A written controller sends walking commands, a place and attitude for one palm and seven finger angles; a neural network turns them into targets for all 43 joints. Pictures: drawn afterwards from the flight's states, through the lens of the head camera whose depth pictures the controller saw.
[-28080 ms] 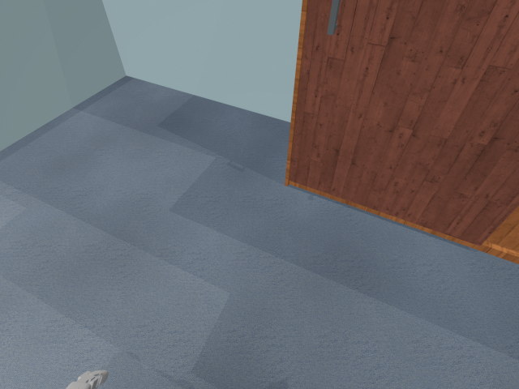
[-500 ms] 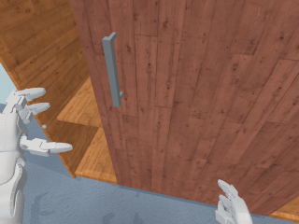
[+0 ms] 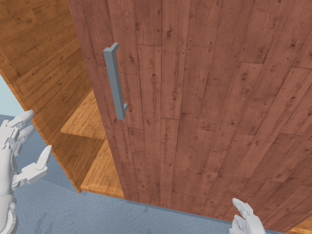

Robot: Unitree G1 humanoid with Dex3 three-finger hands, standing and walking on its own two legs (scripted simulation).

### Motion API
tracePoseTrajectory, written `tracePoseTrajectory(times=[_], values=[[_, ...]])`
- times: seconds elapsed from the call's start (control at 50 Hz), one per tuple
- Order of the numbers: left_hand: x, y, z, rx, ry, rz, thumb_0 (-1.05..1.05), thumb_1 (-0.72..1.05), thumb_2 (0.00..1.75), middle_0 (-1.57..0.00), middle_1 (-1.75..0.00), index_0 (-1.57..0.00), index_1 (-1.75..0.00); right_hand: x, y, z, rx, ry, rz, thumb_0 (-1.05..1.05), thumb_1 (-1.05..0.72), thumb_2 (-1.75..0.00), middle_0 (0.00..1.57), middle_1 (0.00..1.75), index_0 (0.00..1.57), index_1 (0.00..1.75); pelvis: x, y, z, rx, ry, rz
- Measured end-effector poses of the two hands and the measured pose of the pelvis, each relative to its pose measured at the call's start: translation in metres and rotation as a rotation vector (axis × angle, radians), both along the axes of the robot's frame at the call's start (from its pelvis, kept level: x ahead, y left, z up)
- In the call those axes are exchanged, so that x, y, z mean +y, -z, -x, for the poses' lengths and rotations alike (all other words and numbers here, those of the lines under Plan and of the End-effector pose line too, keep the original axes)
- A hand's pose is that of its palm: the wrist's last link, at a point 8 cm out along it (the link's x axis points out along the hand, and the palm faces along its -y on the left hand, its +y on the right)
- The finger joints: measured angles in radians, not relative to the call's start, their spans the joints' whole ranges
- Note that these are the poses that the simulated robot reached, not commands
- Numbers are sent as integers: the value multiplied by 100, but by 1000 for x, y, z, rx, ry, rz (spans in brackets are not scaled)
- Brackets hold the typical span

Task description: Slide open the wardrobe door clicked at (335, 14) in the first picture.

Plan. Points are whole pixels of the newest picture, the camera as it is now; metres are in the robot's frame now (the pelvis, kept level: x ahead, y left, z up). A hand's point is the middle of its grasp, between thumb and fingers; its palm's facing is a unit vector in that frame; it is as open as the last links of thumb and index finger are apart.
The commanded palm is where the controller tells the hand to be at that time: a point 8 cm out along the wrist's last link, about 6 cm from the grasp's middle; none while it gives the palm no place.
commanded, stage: draw the hand back to the body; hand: left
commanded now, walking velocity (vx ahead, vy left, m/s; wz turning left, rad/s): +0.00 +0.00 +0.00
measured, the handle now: (118, 84) +0.45 +0.17 +0.18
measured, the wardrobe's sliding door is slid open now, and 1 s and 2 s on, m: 0.32 0.32 0.32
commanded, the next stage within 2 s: step back with the hand held close in 0.40 s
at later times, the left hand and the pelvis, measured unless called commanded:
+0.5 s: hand (39, 173) +0.17 +0.25 +0.16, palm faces +0.47 -0.81 -0.36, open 7.5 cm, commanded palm +0.12 +0.28 +0.17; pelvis -0.02 -0.02 +0.00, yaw +0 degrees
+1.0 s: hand (22, 172) +0.17 +0.28 +0.17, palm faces +0.41 -0.78 -0.47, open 7.4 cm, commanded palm +0.10 +0.31 +0.17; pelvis -0.05 +0.02 -0.01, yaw -2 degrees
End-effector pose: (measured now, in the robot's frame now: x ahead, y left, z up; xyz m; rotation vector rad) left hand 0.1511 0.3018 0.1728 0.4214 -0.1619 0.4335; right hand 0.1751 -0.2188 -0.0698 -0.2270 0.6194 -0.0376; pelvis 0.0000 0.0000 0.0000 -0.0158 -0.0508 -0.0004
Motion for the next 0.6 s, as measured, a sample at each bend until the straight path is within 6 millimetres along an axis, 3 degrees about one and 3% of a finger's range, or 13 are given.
tracePoseTrajectory(times=[0.22,0.48,0.6], values=[[-6,-7,26,-29,-53,-14,1,83,87,-21,-34,-21,-33,-4,-1,-1,-24,-20,4,2,-91,-89,20,30,21,30,-9,0,9,-21,-14,-5],[-19,-4,27,-21,-31,-6,1,88,90,-21,-31,-21,-30,-12,4,16,-9,-2,-11,2,-91,-89,20,30,21,30,-18,0,17,-36,-9,-9],[-13,-8,25,-38,-46,-48,1,88,90,-21,-30,-21,-30,-20,5,21,11,16,-1,2,-91,-89,20,30,21,30,-20,1,20,-6,-4,0]])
